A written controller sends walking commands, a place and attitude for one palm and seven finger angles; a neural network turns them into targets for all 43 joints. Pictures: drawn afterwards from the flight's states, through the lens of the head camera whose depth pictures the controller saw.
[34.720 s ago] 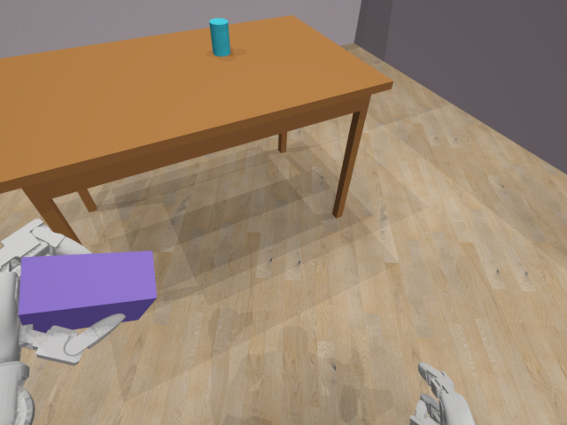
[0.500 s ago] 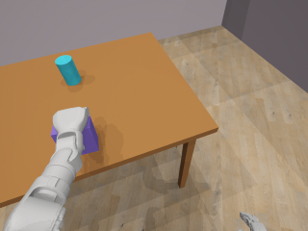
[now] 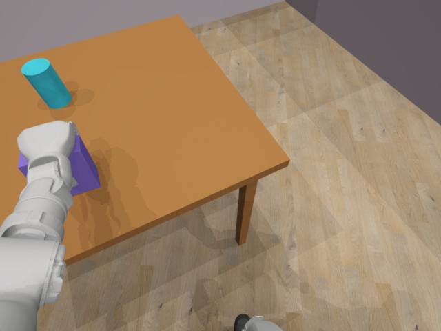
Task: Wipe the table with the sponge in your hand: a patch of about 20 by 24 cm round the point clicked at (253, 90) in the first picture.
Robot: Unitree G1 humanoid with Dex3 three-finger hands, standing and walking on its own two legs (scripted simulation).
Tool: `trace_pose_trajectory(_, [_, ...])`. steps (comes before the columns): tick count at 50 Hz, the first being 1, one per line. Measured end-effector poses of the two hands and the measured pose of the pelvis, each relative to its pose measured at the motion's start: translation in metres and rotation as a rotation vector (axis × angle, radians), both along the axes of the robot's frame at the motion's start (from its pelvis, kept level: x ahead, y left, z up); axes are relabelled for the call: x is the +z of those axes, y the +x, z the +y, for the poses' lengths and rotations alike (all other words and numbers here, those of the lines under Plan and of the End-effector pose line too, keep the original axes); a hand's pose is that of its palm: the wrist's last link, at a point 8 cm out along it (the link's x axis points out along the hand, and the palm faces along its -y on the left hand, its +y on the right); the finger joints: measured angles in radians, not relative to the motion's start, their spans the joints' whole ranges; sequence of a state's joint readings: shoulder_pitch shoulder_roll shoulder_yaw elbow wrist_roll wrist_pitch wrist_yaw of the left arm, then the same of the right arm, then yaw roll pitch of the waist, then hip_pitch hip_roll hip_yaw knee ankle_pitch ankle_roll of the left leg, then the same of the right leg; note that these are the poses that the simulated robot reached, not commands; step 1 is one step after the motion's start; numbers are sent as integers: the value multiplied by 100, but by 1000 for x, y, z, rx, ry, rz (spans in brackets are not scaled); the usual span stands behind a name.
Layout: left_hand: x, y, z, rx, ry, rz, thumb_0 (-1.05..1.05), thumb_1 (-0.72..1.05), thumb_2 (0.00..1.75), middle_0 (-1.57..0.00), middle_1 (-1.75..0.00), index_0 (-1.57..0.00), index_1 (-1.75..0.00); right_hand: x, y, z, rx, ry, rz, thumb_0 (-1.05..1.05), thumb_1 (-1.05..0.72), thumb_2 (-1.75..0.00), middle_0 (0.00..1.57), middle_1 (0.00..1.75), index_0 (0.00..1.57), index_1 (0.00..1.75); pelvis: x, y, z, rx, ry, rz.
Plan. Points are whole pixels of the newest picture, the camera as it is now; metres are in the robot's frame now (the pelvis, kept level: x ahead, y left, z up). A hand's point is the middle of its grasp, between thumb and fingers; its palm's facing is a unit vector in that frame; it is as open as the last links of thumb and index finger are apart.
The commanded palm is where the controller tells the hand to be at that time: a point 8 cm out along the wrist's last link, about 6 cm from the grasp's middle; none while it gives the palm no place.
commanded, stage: wipe forward along the middle lane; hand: left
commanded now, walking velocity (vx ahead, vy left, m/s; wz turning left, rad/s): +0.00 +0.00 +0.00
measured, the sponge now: (67, 175) +0.42 +0.31 -0.01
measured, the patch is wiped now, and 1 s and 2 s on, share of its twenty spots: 1.00 1.00 1.00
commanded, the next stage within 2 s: slide back across to the first lane in 0.44 s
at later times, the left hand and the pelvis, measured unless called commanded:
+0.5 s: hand (52, 143) +0.48 +0.34 +0.03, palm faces -0.14 +0.02 -0.99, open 9.5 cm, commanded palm +0.48 +0.33 +0.06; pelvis +0.01 +0.04 +0.00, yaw +0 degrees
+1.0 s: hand (38, 139) +0.49 +0.37 +0.03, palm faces -0.11 -0.02 -0.99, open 9.5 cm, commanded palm +0.46 +0.37 +0.08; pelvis +0.04 +0.05 +0.00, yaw -1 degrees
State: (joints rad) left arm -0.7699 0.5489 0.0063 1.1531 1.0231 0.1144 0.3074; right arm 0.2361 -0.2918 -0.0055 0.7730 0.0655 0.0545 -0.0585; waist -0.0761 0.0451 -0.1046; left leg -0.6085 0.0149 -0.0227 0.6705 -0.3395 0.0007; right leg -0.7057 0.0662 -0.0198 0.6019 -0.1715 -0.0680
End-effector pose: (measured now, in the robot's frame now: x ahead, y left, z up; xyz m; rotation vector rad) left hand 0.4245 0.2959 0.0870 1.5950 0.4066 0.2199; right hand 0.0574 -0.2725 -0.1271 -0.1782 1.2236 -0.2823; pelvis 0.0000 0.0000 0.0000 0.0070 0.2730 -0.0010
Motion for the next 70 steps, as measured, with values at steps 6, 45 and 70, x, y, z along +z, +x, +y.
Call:
trace_pose_trajectory(6, [0,14,10,8,-1,10,1,-54,116,-82,-136,-83,-139,2,-6,5,-6,-6,20,1,-91,-90,20,30,20,30,-1,1,6,1,-7,20])
trace_pose_trajectory(45, [2,55,53,-6,-28,-13,0,-53,116,-80,-138,-82,-141,11,1,56,-11,15,120,0,-91,-90,21,30,20,30,2,34,48,1,-35,45])
trace_pose_trajectory(70, [2,27,100,10,-17,18,-1,-49,114,-77,-141,-78,-144,21,73,48,55,-13,57,0,-91,-90,20,30,20,30,9,58,49,22,-45,13])
